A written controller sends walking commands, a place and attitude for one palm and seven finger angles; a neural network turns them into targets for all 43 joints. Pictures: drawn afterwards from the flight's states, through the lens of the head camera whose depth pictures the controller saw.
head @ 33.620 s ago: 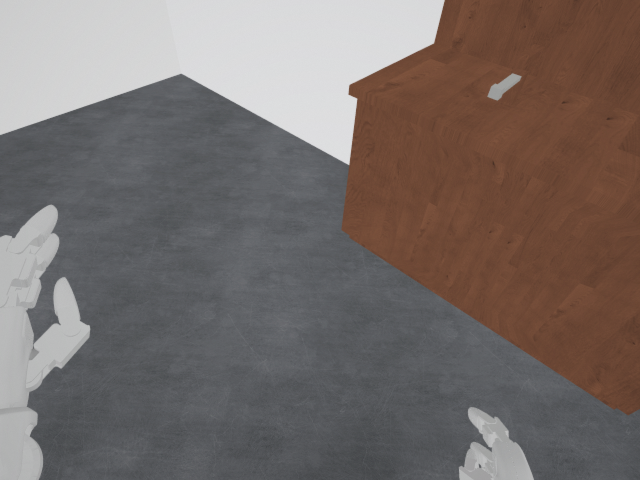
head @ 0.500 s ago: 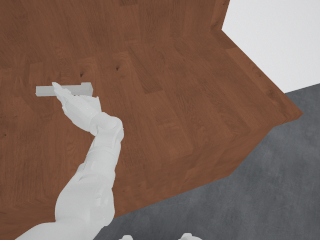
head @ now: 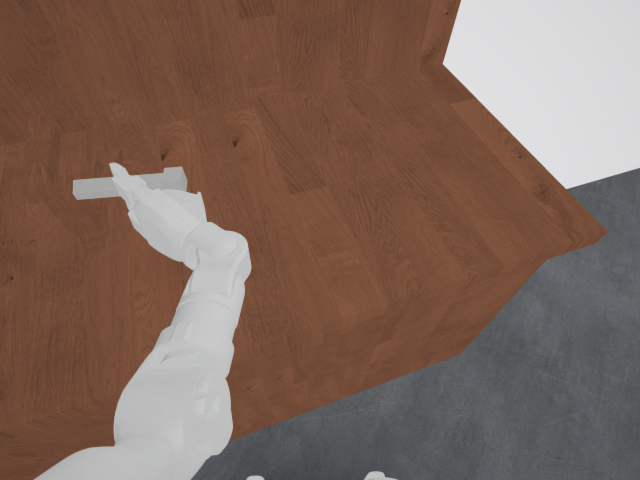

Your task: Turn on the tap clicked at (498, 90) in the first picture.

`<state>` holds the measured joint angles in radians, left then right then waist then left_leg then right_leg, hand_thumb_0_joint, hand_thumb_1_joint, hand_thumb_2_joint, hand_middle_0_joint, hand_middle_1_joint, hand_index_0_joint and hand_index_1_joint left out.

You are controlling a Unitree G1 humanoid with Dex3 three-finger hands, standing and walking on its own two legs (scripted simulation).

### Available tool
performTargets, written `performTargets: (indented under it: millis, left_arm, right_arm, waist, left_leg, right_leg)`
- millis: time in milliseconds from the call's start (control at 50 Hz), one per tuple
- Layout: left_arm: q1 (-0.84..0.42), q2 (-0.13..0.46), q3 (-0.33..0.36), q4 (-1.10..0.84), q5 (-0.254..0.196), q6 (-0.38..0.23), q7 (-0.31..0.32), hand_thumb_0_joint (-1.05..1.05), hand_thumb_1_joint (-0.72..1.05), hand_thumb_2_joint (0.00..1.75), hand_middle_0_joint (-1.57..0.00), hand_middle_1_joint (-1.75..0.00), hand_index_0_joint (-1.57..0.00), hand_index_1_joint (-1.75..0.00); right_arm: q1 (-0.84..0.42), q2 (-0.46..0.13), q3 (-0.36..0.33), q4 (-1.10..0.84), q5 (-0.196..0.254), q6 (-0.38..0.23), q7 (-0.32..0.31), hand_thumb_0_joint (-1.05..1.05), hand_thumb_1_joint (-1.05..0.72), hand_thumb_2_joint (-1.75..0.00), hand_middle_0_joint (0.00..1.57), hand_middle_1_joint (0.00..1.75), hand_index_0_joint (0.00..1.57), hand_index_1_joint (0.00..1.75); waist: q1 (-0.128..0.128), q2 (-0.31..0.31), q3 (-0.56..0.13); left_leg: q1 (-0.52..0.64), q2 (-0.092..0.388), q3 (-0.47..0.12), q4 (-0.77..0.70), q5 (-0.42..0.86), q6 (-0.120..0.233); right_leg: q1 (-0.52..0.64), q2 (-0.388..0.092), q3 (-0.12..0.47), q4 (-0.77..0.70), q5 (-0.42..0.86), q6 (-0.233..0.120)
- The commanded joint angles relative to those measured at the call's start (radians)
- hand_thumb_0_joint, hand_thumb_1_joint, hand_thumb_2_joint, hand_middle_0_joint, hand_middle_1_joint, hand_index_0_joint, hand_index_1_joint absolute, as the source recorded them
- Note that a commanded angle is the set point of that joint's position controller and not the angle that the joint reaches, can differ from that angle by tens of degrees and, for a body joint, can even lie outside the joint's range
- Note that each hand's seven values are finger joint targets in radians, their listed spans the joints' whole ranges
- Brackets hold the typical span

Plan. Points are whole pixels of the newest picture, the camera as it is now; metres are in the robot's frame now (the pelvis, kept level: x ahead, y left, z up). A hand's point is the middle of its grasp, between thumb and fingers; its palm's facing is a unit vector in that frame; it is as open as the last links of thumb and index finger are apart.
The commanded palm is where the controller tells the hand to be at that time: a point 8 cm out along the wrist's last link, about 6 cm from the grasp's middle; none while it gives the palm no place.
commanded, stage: lift the hand up off the lever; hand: left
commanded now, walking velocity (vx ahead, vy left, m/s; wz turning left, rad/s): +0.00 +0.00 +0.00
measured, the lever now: (175, 181) +0.49 +0.19 +0.08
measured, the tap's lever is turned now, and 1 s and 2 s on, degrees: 78 78 78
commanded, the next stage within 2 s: draw the hand back beside the body in 1.96 s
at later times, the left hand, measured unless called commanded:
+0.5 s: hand (192, 199) +0.44 +0.16 +0.10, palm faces +0.79 -0.60 -0.11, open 7.8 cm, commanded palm +0.38 +0.17 +0.11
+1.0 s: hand (186, 193) +0.43 +0.16 +0.12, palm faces +0.79 -0.60 -0.12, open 7.8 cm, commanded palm +0.38 +0.17 +0.13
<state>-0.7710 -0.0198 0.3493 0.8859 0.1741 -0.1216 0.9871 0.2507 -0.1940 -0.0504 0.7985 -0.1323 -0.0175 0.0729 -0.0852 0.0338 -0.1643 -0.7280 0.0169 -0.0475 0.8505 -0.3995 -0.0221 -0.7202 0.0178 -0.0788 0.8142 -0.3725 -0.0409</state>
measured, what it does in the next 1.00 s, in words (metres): stands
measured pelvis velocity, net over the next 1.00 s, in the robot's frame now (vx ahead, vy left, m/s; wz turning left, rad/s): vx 0.00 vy -0.01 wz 0.01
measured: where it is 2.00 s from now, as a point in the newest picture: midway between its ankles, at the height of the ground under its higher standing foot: outside the picture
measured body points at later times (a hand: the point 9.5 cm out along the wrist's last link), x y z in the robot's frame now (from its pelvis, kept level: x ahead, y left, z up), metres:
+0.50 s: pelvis +0.01 -0.01 +0.01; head +0.05 -0.01 +0.46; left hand +0.40 +0.18 +0.11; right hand +0.12 -0.24 -0.12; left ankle +0.00 +0.13 -0.70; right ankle +0.01 -0.10 -0.70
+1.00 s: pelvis +0.00 -0.01 +0.02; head +0.03 -0.01 +0.47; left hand +0.39 +0.18 +0.13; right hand +0.12 -0.24 -0.11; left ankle +0.00 +0.13 -0.70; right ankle +0.01 -0.10 -0.70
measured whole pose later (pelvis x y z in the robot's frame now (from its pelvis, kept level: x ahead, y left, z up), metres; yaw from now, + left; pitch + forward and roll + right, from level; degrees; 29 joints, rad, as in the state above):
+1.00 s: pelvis +0.00 -0.01 +0.02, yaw +1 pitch +10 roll -1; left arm -0.68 -0.06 0.27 0.71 0.12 0.04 0.95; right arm 0.19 -0.20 -0.04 0.80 -0.09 0.02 0.04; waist -0.04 0.03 -0.13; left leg -0.53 0.02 -0.05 0.70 -0.34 -0.03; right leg -0.52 0.02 -0.08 0.68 -0.33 -0.05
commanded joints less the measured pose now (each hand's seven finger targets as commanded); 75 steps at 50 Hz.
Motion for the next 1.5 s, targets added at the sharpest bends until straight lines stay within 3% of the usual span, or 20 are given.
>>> performTargets:
  millis: [0, 100, 160, 220, 260, 380, 480, 560, 600, 660, 700, 780, 960, 1100, 1160, 1200, 1240, 1260, 1380, 1480]
  left_arm:
    - [-0.456, 0.109, -0.050, -0.220, 0.029, -0.038, 0.005, 0.00, 0.90, 0.90, -0.15, -0.15, -0.15, -0.15]
    - [-0.429, 0.105, -0.057, -0.246, 0.035, -0.026, 0.002, 0.00, 0.90, 0.90, -0.15, -0.15, -0.15, -0.15]
    - [-0.367, 0.115, -0.046, -0.295, 0.028, -0.013, -0.004, 0.00, 0.90, 0.90, -0.15, -0.15, -0.15, -0.15]
    - [-0.355, 0.049, -0.111, -0.295, 0.012, 0.011, -0.022, 0.00, 0.90, 0.90, -0.15, -0.15, -0.15, -0.15]
    - [-0.350, 0.098, -0.065, -0.314, 0.007, 0.017, -0.018, 0.00, 0.90, 0.90, -0.15, -0.15, -0.15, -0.15]
    - [-0.345, 0.032, -0.140, -0.373, 0.014, 0.034, -0.022, 0.00, 0.90, 0.90, -0.15, -0.15, -0.15, -0.15]
    - [-0.312, 0.050, -0.125, -0.423, 0.007, 0.052, -0.024, 0.00, 0.90, 0.90, -0.15, -0.15, -0.15, -0.15]
    - [-0.313, 0.070, -0.109, -0.379, 0.001, 0.083, -0.026, 0.00, 0.90, 0.90, -0.15, -0.15, -0.15, -0.15]
    - [-0.363, 0.050, -0.134, -0.386, -0.007, 0.084, -0.027, 0.00, 0.90, 0.90, -0.15, -0.15, -0.15, -0.15]
    - [-0.329, 0.106, -0.080, -0.375, -0.002, 0.083, -0.021, 0.00, 0.90, 0.90, -0.15, -0.15, -0.15, -0.15]
    - [-0.363, 0.057, -0.135, -0.397, 0.004, 0.079, -0.027, 0.00, 0.90, 0.90, -0.15, -0.15, -0.15, -0.15]
    - [-0.340, 0.032, -0.152, -0.358, -0.013, 0.100, -0.036, 0.00, 0.90, 0.90, -0.15, -0.15, -0.15, -0.15]
    - [-0.353, 0.086, -0.105, -0.404, -0.004, 0.107, -0.022, 0.00, 0.90, 0.90, -0.15, -0.15, -0.15, -0.15]
    - [-0.345, 0.041, -0.148, -0.438, -0.016, 0.129, -0.026, 0.00, 0.90, 0.90, -0.15, -0.15, -0.15, -0.15]
    - [-0.303, 0.096, -0.092, -0.405, -0.028, 0.150, -0.030, 0.00, 0.90, 0.90, -0.15, -0.15, -0.15, -0.15]
    - [-0.356, 0.036, -0.156, -0.433, -0.027, 0.154, -0.030, 0.00, 0.90, 0.90, -0.15, -0.15, -0.15, -0.15]
    - [-0.363, 0.038, -0.159, -0.449, -0.024, 0.154, -0.028, 0.00, 0.90, 0.90, -0.15, -0.15, -0.15, -0.15]
    - [-0.335, 0.087, -0.109, -0.453, -0.025, 0.155, -0.026, 0.00, 0.90, 0.90, -0.15, -0.15, -0.15, -0.15]
    - [-0.328, 0.037, -0.166, -0.459, -0.031, 0.184, -0.042, 0.00, 0.90, 0.90, -0.15, -0.15, -0.15, -0.15]
    - [-0.348, 0.029, -0.181, -0.511, -0.035, 0.186, -0.039, 0.00, 0.90, 0.90, -0.15, -0.15, -0.15, -0.15]
  right_arm:
    - [0.013, -0.128, -0.041, -0.095, 0.003, -0.024, -0.013, 0.00, -0.90, -0.90, 0.20, 0.30, 0.20, 0.30]
    - [0.011, -0.125, -0.040, -0.098, 0.002, -0.022, -0.014, 0.00, -0.90, -0.90, 0.20, 0.30, 0.20, 0.30]
    - [0.009, -0.128, -0.045, -0.107, 0.005, -0.017, -0.016, 0.00, -0.90, -0.90, 0.20, 0.30, 0.20, 0.30]
    - [-0.005, -0.121, -0.040, -0.113, 0.013, -0.013, -0.015, 0.00, -0.90, -0.90, 0.20, 0.30, 0.20, 0.30]
    - [-0.013, -0.130, -0.043, -0.108, 0.016, -0.013, -0.022, 0.00, -0.90, -0.90, 0.20, 0.30, 0.20, 0.30]
    - [-0.033, -0.115, -0.037, -0.114, 0.017, -0.013, -0.021, 0.00, -0.90, -0.90, 0.20, 0.30, 0.20, 0.30]
    - [-0.053, -0.112, -0.036, -0.124, 0.021, -0.008, -0.027, 0.00, -0.90, -0.90, 0.20, 0.30, 0.20, 0.30]
    - [-0.080, -0.116, -0.033, -0.115, 0.027, -0.001, -0.038, 0.00, -0.90, -0.90, 0.20, 0.30, 0.20, 0.30]
    - [-0.090, -0.112, -0.027, -0.118, 0.030, -0.003, -0.041, 0.00, -0.90, -0.90, 0.20, 0.30, 0.20, 0.30]
    - [-0.090, -0.114, -0.031, -0.113, 0.030, -0.002, -0.046, 0.00, -0.90, -0.90, 0.20, 0.30, 0.20, 0.30]
    - [-0.091, -0.108, -0.028, -0.117, 0.031, 0.001, -0.042, 0.00, -0.90, -0.90, 0.20, 0.30, 0.20, 0.30]
    - [-0.099, -0.113, -0.026, -0.120, 0.037, 0.003, -0.043, 0.00, -0.90, -0.90, 0.20, 0.30, 0.20, 0.30]
    - [-0.107, -0.116, -0.032, -0.114, 0.034, 0.003, -0.045, 0.00, -0.90, -0.90, 0.20, 0.30, 0.20, 0.30]
    - [-0.115, -0.111, -0.029, -0.122, 0.038, 0.004, -0.044, 0.00, -0.90, -0.90, 0.20, 0.30, 0.20, 0.30]
    - [-0.125, -0.121, -0.029, -0.119, 0.043, 0.009, -0.050, 0.00, -0.90, -0.90, 0.20, 0.30, 0.20, 0.30]
    - [-0.133, -0.112, -0.025, -0.123, 0.043, 0.005, -0.047, 0.00, -0.90, -0.90, 0.20, 0.30, 0.20, 0.30]
    - [-0.132, -0.111, -0.026, -0.119, 0.042, 0.002, -0.047, 0.00, -0.90, -0.90, 0.20, 0.30, 0.20, 0.30]
    - [-0.133, -0.117, -0.030, -0.117, 0.041, 0.002, -0.050, 0.00, -0.90, -0.90, 0.20, 0.30, 0.20, 0.30]
    - [-0.153, -0.111, -0.022, -0.124, 0.049, 0.010, -0.051, 0.00, -0.90, -0.90, 0.20, 0.30, 0.20, 0.30]
    - [-0.166, -0.108, -0.023, -0.127, 0.049, 0.004, -0.053, 0.00, -0.90, -0.90, 0.20, 0.30, 0.20, 0.30]
  waist:
    - [-0.012, -0.046, -0.357]
    - [-0.008, -0.044, -0.367]
    - [0.019, -0.027, -0.395]
    - [0.002, -0.053, -0.339]
    - [0.019, -0.063, -0.339]
    - [0.019, -0.042, -0.335]
    - [0.032, -0.058, -0.346]
    - [0.033, -0.071, -0.272]
    - [0.018, -0.088, -0.278]
    - [0.040, -0.085, -0.298]
    - [0.028, -0.045, -0.305]
    - [0.025, -0.078, -0.271]
    - [0.052, -0.058, -0.292]
    - [0.048, -0.066, -0.303]
    - [0.061, -0.097, -0.263]
    - [0.046, -0.087, -0.257]
    - [0.046, -0.078, -0.263]
    - [0.064, -0.072, -0.271]
    - [0.055, -0.071, -0.228]
    - [0.066, -0.063, -0.270]
  left_leg:
    - [0.179, -0.015, 0.036, -0.082, 0.290, 0.018]
    - [0.200, -0.016, 0.042, -0.081, 0.329, 0.018]
    - [0.227, -0.015, 0.043, -0.089, 0.376, 0.011]
    - [0.232, -0.013, 0.045, -0.100, 0.367, 0.013]
    - [0.230, -0.014, 0.039, -0.115, 0.354, 0.013]
    - [0.272, -0.015, 0.042, -0.125, 0.385, 0.009]
    - [0.280, -0.017, 0.048, -0.132, 0.391, 0.012]
    - [0.259, -0.019, 0.046, -0.156, 0.327, 0.014]
    - [0.265, -0.021, 0.050, -0.161, 0.302, 0.020]
    - [0.261, -0.023, 0.048, -0.166, 0.298, 0.020]
    - [0.290, -0.019, 0.048, -0.165, 0.326, 0.016]
    - [0.287, -0.021, 0.047, -0.182, 0.307, 0.018]
    - [0.308, -0.018, 0.046, -0.196, 0.329, 0.015]
    - [0.338, -0.015, 0.052, -0.207, 0.354, 0.013]
    - [0.314, -0.017, 0.050, -0.226, 0.319, 0.017]
    - [0.337, -0.015, 0.053, -0.228, 0.321, 0.018]
    - [0.349, -0.014, 0.054, -0.226, 0.330, 0.017]
    - [0.347, -0.015, 0.050, -0.230, 0.338, 0.016]
    - [0.361, -0.012, 0.053, -0.249, 0.336, 0.013]
    - [0.394, -0.013, 0.050, -0.254, 0.358, 0.010]
  right_leg:
    - [0.250, -0.015, 0.011, -0.122, 0.279, 0.018]
    - [0.278, -0.019, 0.012, -0.125, 0.334, 0.019]
    - [0.318, -0.016, 0.012, -0.124, 0.384, 0.015]
    - [0.313, -0.019, 0.007, -0.141, 0.379, 0.018]
    - [0.332, -0.018, 0.011, -0.150, 0.367, 0.016]
    - [0.343, -0.019, 0.003, -0.155, 0.381, 0.013]
    - [0.387, -0.026, 0.010, -0.166, 0.419, 0.017]
    - [0.370, -0.028, 0.014, -0.200, 0.345, 0.018]
    - [0.370, -0.034, 0.023, -0.213, 0.325, 0.025]
    - [0.391, -0.030, 0.025, -0.217, 0.318, 0.023]
    - [0.379, -0.031, 0.019, -0.206, 0.335, 0.018]
    - [0.377, -0.029, 0.016, -0.224, 0.310, 0.020]
    - [0.404, -0.024, 0.016, -0.233, 0.318, 0.013]
    - [0.424, -0.025, 0.011, -0.238, 0.337, 0.014]
    - [0.439, -0.027, 0.017, -0.265, 0.303, 0.016]
    - [0.422, -0.027, 0.014, -0.267, 0.296, 0.017]
    - [0.425, -0.025, 0.015, -0.270, 0.302, 0.016]
    - [0.437, -0.023, 0.015, -0.270, 0.308, 0.013]
    - [0.435, -0.028, 0.013, -0.284, 0.295, 0.013]
    - [0.455, -0.024, 0.010, -0.284, 0.304, 0.010]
